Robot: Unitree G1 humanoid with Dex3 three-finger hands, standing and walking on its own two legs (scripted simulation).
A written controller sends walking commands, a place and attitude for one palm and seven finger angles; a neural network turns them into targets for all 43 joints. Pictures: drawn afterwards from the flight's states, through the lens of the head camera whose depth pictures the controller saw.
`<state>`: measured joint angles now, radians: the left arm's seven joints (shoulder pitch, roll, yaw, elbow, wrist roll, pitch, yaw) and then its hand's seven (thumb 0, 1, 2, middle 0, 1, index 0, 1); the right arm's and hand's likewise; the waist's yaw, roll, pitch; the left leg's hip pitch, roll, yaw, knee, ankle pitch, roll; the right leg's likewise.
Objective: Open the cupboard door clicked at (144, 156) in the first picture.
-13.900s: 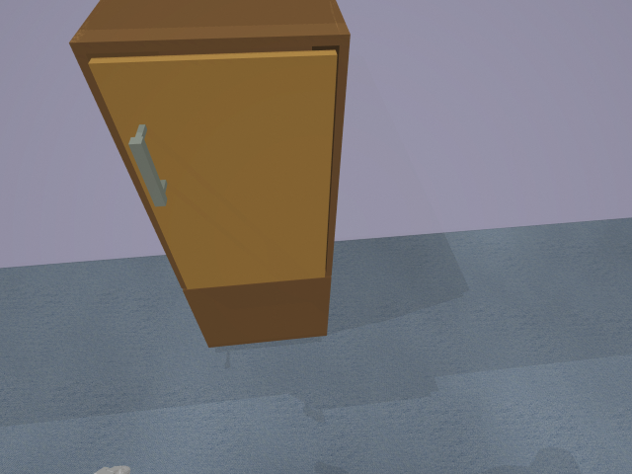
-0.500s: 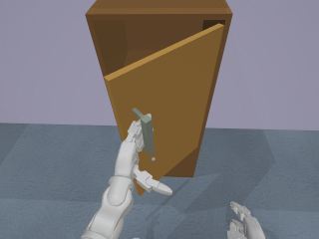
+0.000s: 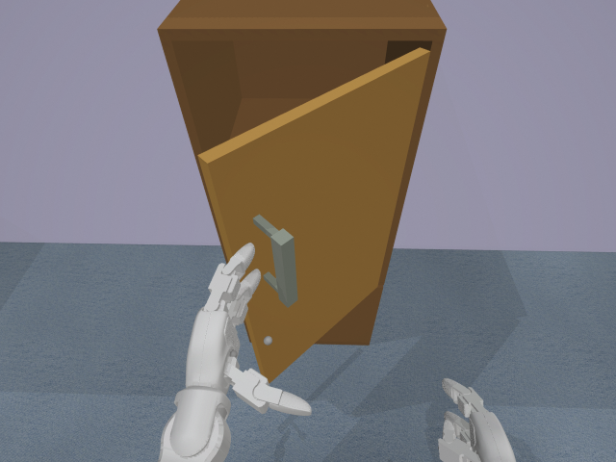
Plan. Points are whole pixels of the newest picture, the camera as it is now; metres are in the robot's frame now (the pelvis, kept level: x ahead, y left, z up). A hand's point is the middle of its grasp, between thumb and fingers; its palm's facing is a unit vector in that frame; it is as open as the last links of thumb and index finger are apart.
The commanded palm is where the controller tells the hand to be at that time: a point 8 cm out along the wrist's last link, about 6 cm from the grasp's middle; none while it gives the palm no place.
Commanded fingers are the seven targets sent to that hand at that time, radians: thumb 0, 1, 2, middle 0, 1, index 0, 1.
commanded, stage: slide the hand sideways off the handle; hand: left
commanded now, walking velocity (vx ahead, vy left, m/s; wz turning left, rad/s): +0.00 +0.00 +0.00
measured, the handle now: (275, 262) +0.35 +0.07 +0.09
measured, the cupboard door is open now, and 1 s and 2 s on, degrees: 45 45 45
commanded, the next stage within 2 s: draw the hand back to the body in 0.52 s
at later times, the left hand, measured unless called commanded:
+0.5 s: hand (222, 381) +0.20 +0.11 +0.08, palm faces +0.02 -1.00 -0.03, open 16.3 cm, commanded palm +0.17 +0.16 +0.08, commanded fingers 0.00 -0.50 0.30 -0.15 -0.30 -0.15 -0.30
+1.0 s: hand (163, 370) +0.19 +0.16 +0.11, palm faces +0.01 -1.00 -0.04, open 16.3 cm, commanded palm +0.16 +0.21 +0.13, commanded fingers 0.00 -0.50 0.30 -0.15 -0.30 -0.15 -0.30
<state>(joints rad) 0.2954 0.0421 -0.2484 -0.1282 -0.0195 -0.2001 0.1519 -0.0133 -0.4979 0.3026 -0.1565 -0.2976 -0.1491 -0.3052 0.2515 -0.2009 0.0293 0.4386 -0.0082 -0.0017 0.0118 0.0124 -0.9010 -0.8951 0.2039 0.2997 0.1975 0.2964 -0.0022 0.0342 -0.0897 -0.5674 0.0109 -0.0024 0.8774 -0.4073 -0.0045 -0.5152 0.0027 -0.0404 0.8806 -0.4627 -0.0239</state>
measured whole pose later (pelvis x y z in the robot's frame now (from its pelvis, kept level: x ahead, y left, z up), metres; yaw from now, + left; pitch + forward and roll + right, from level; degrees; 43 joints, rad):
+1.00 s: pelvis +0.01 +0.01 +0.00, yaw +1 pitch +5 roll -2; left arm 0.56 0.21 0.05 -0.40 -0.24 -0.14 -0.13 -0.01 -0.50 0.30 -0.15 -0.30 -0.15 -0.30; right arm 0.29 -0.22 0.04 0.44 0.04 -0.13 -0.06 0.01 -0.90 -0.90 0.20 0.30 0.20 0.30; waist 0.02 0.06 -0.13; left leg -0.57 0.02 -0.03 0.91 -0.43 0.00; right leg -0.49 0.01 -0.06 0.87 -0.47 -0.02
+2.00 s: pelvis +0.02 +0.01 +0.05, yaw -1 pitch -4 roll +0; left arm 0.46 0.32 0.33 -0.39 -0.07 -0.07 0.13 0.01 0.83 0.87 -0.21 -0.30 -0.20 -0.31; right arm 0.19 -0.22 0.02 0.63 0.00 -0.10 -0.08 0.01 -0.90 -0.89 0.21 0.30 0.20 0.30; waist 0.07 0.06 0.01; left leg -0.12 0.01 0.01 0.44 -0.24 0.00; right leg -0.06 0.01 -0.02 0.40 -0.27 -0.01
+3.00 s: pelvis -0.08 +0.03 +0.03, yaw +0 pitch -2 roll -2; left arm 0.54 0.41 0.44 -0.51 -0.01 -0.21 0.16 0.01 0.89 0.90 -0.22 -0.30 -0.21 -0.31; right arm 0.23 -0.20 -0.01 0.54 0.01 -0.07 -0.08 0.01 -0.90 -0.89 0.21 0.30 0.20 0.30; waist 0.00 0.01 0.06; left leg -0.42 0.01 0.02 0.61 -0.18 0.05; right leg -0.35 0.03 0.02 0.58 -0.21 0.02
